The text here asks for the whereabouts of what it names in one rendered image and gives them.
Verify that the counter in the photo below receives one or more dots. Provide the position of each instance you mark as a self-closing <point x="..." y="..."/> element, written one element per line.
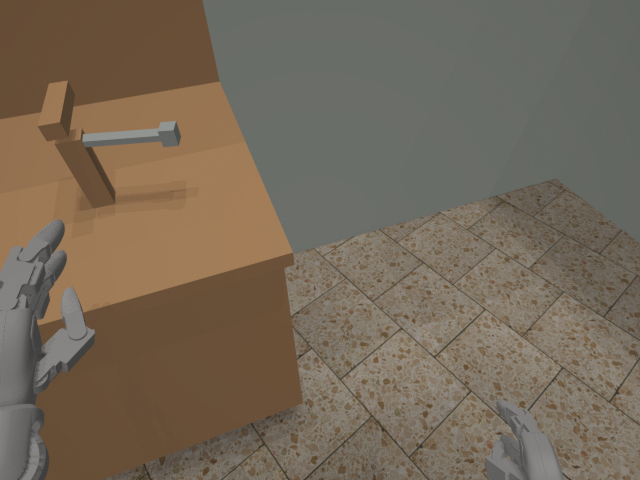
<point x="176" y="254"/>

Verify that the robot left hand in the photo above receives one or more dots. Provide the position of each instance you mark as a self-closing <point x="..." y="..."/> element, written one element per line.
<point x="25" y="280"/>

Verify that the robot right hand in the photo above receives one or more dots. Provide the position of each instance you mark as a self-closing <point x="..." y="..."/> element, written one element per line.
<point x="532" y="458"/>

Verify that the robot left forearm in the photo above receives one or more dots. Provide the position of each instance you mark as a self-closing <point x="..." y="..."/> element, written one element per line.
<point x="23" y="454"/>

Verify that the tap lever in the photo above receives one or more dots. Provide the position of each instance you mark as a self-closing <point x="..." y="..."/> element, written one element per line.
<point x="168" y="133"/>

